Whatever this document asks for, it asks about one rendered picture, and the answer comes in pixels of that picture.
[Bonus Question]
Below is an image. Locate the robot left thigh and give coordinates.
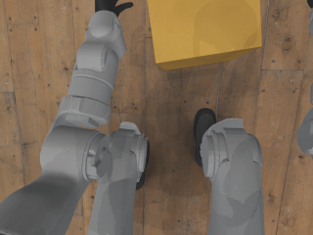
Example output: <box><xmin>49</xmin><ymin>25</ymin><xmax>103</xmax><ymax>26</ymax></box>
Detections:
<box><xmin>87</xmin><ymin>128</ymin><xmax>148</xmax><ymax>235</ymax></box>

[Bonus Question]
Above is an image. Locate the robot right foot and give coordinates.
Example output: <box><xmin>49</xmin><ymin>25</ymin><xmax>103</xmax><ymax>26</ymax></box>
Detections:
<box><xmin>194</xmin><ymin>108</ymin><xmax>216</xmax><ymax>167</ymax></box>

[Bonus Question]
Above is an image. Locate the left robot forearm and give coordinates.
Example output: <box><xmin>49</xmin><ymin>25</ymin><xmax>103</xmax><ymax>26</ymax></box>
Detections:
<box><xmin>40</xmin><ymin>10</ymin><xmax>126</xmax><ymax>164</ymax></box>

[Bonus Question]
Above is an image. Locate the left robot upper arm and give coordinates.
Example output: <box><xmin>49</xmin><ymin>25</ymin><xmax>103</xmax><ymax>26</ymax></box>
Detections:
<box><xmin>0</xmin><ymin>125</ymin><xmax>111</xmax><ymax>235</ymax></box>

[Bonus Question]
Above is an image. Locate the right robot upper arm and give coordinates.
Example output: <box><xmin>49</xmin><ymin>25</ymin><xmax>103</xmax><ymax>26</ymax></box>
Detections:
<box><xmin>296</xmin><ymin>108</ymin><xmax>313</xmax><ymax>160</ymax></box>

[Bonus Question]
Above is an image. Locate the carton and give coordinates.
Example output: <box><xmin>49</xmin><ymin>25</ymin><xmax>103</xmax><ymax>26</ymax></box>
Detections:
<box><xmin>147</xmin><ymin>0</ymin><xmax>262</xmax><ymax>71</ymax></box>

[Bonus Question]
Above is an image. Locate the left robot hand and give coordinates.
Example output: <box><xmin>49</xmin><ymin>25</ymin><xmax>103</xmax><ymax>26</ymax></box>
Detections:
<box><xmin>95</xmin><ymin>0</ymin><xmax>134</xmax><ymax>17</ymax></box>

